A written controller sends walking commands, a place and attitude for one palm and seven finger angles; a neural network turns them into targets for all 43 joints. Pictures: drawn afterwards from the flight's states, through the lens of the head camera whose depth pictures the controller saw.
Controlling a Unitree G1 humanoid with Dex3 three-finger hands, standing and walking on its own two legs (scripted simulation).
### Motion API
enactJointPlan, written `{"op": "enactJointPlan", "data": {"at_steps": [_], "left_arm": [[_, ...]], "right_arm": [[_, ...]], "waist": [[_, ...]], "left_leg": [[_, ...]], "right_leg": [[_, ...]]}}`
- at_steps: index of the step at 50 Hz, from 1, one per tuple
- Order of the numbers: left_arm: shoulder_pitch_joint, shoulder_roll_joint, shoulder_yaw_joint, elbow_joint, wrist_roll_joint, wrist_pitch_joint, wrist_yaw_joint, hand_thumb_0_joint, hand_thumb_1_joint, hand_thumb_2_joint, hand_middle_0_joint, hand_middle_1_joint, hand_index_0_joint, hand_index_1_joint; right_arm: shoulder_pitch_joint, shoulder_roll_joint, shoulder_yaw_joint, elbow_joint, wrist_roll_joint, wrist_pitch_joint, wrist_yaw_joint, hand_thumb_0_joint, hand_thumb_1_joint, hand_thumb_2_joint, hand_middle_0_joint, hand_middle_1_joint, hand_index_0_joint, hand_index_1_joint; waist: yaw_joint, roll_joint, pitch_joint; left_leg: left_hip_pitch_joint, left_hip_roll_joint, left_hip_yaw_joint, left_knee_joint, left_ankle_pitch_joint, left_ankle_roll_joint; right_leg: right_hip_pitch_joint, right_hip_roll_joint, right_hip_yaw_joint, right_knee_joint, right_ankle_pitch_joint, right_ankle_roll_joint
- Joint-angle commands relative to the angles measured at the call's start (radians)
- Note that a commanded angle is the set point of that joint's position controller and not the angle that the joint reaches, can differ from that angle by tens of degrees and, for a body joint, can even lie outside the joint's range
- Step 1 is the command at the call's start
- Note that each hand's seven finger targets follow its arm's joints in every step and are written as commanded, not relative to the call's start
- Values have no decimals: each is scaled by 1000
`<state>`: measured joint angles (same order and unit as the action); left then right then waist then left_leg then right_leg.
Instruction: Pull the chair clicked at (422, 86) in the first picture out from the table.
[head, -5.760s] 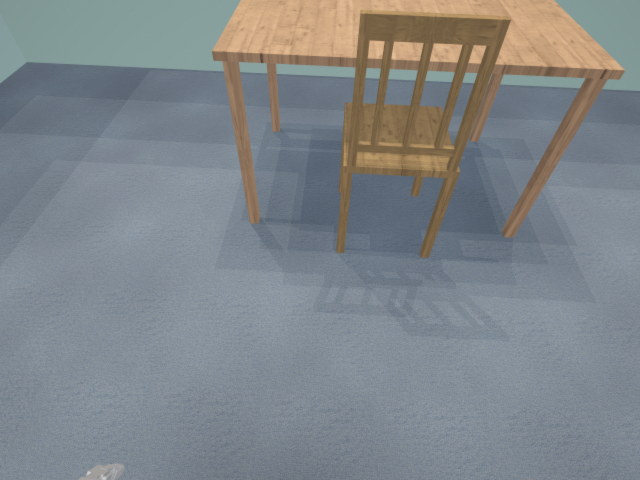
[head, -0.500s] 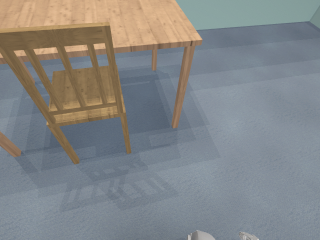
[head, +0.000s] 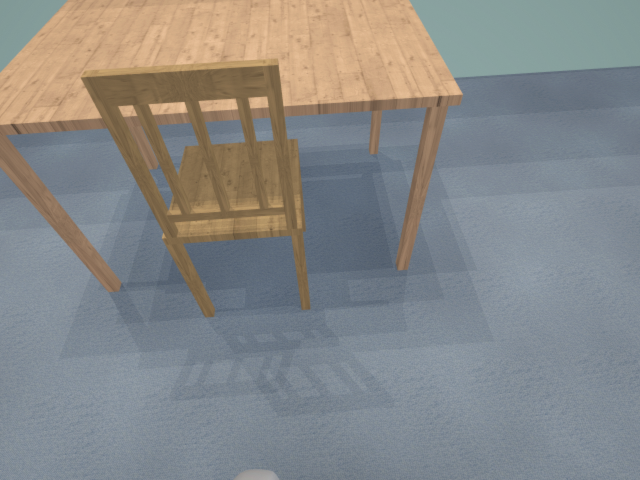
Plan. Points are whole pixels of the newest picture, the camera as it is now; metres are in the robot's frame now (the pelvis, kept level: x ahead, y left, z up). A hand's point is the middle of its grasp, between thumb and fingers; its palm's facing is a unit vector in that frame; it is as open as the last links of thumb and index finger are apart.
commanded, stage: take the last steps up to it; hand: left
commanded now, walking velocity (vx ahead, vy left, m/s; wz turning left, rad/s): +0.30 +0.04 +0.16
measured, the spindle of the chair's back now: (210, 161) +0.75 +0.30 -0.08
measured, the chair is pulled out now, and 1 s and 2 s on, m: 0.00 0.00 0.00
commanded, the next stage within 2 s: come to a stop and stand still in 0.94 s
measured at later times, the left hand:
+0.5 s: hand out of the picture +0.11 +0.23 -0.18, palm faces +0.06 -0.98 -0.18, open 7.4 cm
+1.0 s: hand (216, 409) +0.24 +0.19 -0.17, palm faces +0.15 -0.97 -0.18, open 7.3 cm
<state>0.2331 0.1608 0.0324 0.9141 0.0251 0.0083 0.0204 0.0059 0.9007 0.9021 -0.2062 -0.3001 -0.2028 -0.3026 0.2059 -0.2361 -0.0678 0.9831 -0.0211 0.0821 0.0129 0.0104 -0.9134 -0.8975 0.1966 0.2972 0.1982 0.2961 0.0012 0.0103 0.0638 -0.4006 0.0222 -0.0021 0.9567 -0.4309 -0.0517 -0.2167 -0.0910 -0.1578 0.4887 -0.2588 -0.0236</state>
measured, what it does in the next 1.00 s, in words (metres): walks ahead: left foot, then right foot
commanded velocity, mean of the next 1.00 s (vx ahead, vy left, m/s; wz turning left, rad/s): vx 0.26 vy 0.00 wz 0.03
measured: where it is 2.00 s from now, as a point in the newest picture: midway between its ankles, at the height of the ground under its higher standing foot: (329, 451)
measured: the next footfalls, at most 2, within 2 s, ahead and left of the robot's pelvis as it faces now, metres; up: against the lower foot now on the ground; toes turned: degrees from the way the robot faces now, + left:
left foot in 0.14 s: +0.01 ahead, +0.14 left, +0.00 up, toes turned +5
right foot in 0.60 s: +0.27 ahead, -0.08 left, +0.00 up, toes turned -5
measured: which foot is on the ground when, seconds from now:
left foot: up 0.00-0.12, down 0.14-0.62, up 0.64-1.00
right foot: down 0.00-0.14, up 0.16-0.58, down 0.60-1.00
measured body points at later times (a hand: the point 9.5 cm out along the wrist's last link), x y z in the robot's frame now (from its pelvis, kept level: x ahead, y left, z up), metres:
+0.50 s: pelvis +0.09 +0.04 +0.00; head +0.11 +0.04 +0.45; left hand +0.11 +0.28 -0.16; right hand +0.04 -0.17 -0.16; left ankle -0.03 +0.13 -0.74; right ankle +0.18 -0.08 -0.70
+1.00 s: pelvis +0.26 +0.02 +0.00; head +0.27 +0.02 +0.45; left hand +0.24 +0.24 -0.16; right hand +0.35 -0.20 -0.15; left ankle +0.33 +0.15 -0.72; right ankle +0.23 -0.07 -0.74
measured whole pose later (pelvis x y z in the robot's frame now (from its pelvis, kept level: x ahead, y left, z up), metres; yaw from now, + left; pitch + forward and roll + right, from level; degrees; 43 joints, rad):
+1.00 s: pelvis +0.26 +0.02 +0.00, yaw +4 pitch +0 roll -1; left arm 0.31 0.15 0.04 1.09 0.02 -0.05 0.01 0.00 0.92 0.90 -0.20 -0.30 -0.20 -0.30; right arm 0.18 -0.17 -0.04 1.02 -0.03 -0.03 0.01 0.01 -0.92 -0.90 0.19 0.30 0.20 0.30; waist 0.03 0.02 0.01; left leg -0.45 0.08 0.07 0.70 -0.25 0.00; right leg -0.11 0.01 -0.16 0.37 -0.26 -0.05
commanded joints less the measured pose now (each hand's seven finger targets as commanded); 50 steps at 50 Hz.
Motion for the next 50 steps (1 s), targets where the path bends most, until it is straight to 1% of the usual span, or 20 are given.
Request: {"op": "enactJointPlan", "data": {"at_steps": [1,5,6,7,8,10,12,15,18,26,27,29,30,31,32,34,38,40,47,50], "left_arm": [[102,238,64,1,6,-21,10,0,900,900,-200,-300,-200,-300],[58,227,63,29,-2,-17,-2,0,900,900,-200,-300,-200,-300],[52,186,54,23,-10,-13,-10,0,900,900,-200,-300,-200,-300],[49,120,40,-3,-11,-10,-21,0,900,900,-200,-300,-200,-300],[-23,107,29,-43,-2,-17,-25,0,900,900,-200,-300,-200,-300],[-75,126,36,-23,7,-18,-30,0,900,900,-200,-300,-200,-300],[1,127,33,31,4,-27,-45,0,900,900,-200,-300,-200,-300],[34,108,24,62,0,-28,-45,0,900,900,-200,-300,-200,-300],[-13,93,20,54,-2,-28,-43,0,900,900,-200,-300,-200,-300],[-133,64,24,19,-9,-36,-49,0,900,900,-200,-300,-200,-300],[-100,76,30,26,-9,-41,-49,0,900,900,-200,-300,-200,-300],[128,111,47,99,-3,-58,-43,0,900,900,-200,-300,-200,-300],[280,188,67,143,5,-73,-31,0,900,900,-200,-300,-200,-300],[367,278,86,161,-5,-74,-22,0,900,900,-200,-300,-200,-300],[320,270,84,150,-20,-68,-17,0,900,900,-200,-300,-200,-300],[130,171,59,100,-16,-64,-8,0,900,900,-200,-300,-200,-300],[56,88,30,95,-5,-87,-2,0,900,900,-200,-300,-200,-300],[62,85,31,98,-4,-88,-5,0,900,900,-200,-300,-200,-300],[133,133,35,139,-1,-85,-12,0,900,900,-200,-300,-200,-300],[144,130,35,158,-7,-76,-6,0,900,900,-200,-300,-200,-300]], "right_arm": [[-69,-23,5,-79,9,-48,-1,0,-900,-900,200,300,200,300],[68,-27,12,-35,1,-79,-2,0,-900,-900,200,300,200,300],[126,-73,3,-18,0,-91,-8,0,-900,-900,200,300,200,300],[193,-169,-20,-9,-12,-91,-14,0,-900,-900,200,300,200,300],[242,-211,-24,-10,-11,-86,-22,0,-900,-900,200,300,200,300],[184,-135,-2,-3,-6,-96,-35,0,-900,-900,200,300,200,300],[123,-82,18,-12,2,-118,-38,0,-900,-900,200,300,200,300],[174,-73,19,16,8,-141,-42,0,-900,-900,200,300,200,300],[231,-66,17,50,8,-148,-46,0,-900,-900,200,300,200,300],[275,-63,12,112,-8,-147,-48,0,-900,-900,200,300,200,300],[263,-64,10,117,-7,-148,-48,0,-900,-900,200,300,200,300],[244,-65,12,122,4,-149,-46,0,-900,-900,200,300,200,300],[260,-31,17,113,15,-155,-37,0,-900,-900,200,300,200,300],[298,10,22,84,22,-161,-36,0,-900,-900,200,300,200,300],[237,-21,15,75,26,-149,-33,0,-900,-900,200,300,200,300],[133,3,10,53,8,-141,-24,0,-900,-900,200,300,200,300],[221,61,18,86,-5,-105,-16,0,-900,-900,200,300,200,300],[197,71,19,70,-5,-98,-12,0,-900,-900,200,300,200,300],[16,52,22,3,0,-122,2,0,-900,-900,200,300,200,300],[20,42,28,9,-1,-132,-3,0,-900,-900,200,300,200,300]], "waist": [[61,-189,-91],[-6,-170,-79],[-34,-20,-81],[-67,283,-67],[-94,289,10],[-69,224,95],[-16,147,76],[-10,97,16],[-23,79,34],[-44,116,102],[-20,91,76],[83,21,-37],[138,-121,-151],[128,-296,-260],[126,-237,-234],[64,-69,-30],[-38,-72,-21],[-38,-90,-10],[22,-92,-5],[12,-114,-7]], "left_leg": [[17,-13,54,-183,-32,10],[264,-23,101,-509,94,48],[399,38,2,-608,72,73],[483,261,-315,-713,-110,160],[415,368,-477,-807,-166,247],[292,310,-409,-844,-197,252],[299,237,-251,-820,34,228],[395,209,-142,-778,372,237],[444,221,-113,-764,527,248],[371,233,-81,-714,562,231],[346,236,-76,-671,597,226],[266,159,-2,-400,686,175],[83,78,62,-122,500,131],[-119,-47,85,199,-115,96],[-136,-8,-20,347,-132,117],[-197,75,-42,371,44,115],[-72,101,5,172,134,67],[-65,97,36,59,162,51],[-45,60,84,-246,174,44],[67,33,100,-381,216,53]], "right_leg": [[133,-239,210,-172,287,-127],[-29,-187,163,-140,-153,-66],[-166,-131,106,-20,-240,-20],[-380,0,-1,241,-305,36],[-496,32,24,401,-324,36],[-510,-3,128,565,-197,22],[-461,-19,133,589,-64,28],[-447,-13,113,563,-12,48],[-468,-15,99,485,-3,55],[-302,21,47,202,5,7],[-215,33,49,155,7,-6],[114,73,32,30,85,-30],[361,-97,252,-17,49,-97],[491,-354,654,-163,122,-214],[378,-370,695,-245,-45,-237],[102,-302,534,-303,-194,-205],[-69,-196,231,-319,131,-155],[-73,-168,178,-327,180,-155],[62,-179,186,-272,266,-160],[77,-154,160,-196,303,-129]]}}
